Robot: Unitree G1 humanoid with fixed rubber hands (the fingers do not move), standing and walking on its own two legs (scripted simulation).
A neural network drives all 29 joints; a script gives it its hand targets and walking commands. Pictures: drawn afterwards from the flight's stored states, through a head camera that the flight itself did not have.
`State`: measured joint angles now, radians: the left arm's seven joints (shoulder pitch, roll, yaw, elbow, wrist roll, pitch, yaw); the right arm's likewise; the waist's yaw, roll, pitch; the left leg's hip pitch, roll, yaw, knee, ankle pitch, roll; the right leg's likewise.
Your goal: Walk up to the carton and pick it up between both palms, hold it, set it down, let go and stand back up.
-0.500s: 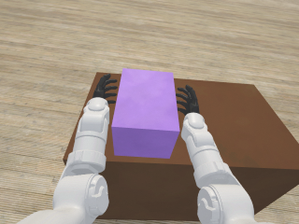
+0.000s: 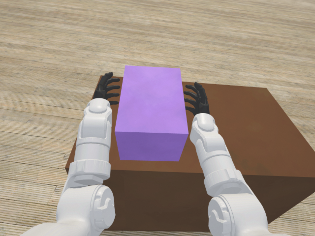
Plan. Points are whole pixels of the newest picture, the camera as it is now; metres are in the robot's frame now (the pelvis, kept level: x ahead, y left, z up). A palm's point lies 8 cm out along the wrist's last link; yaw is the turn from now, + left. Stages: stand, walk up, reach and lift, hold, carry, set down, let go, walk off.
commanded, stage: reach and lift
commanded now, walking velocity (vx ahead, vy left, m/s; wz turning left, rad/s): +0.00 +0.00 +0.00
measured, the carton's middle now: (151, 112) +0.41 +0.03 +0.11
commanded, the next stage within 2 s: hold in 0.48 s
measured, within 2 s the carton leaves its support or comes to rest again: neither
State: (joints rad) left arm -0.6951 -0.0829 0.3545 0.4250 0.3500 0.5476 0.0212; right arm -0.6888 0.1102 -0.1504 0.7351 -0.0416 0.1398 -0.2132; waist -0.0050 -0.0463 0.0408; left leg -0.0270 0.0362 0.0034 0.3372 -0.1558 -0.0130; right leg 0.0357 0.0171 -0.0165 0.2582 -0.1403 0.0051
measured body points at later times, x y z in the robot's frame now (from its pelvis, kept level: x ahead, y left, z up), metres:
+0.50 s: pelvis +0.00 +0.00 +0.00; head -0.06 +0.03 +0.45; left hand +0.38 +0.16 +0.17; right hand +0.38 -0.10 +0.17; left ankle +0.03 +0.13 -0.75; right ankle +0.01 -0.12 -0.75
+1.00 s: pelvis -0.01 +0.00 +0.00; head -0.06 +0.03 +0.44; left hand +0.37 +0.16 +0.18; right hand +0.37 -0.10 +0.18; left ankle +0.03 +0.13 -0.75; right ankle +0.01 -0.12 -0.75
